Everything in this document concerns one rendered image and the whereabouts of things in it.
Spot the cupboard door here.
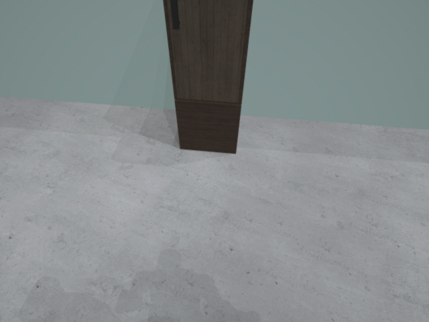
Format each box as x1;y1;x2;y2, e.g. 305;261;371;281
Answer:
167;0;248;103

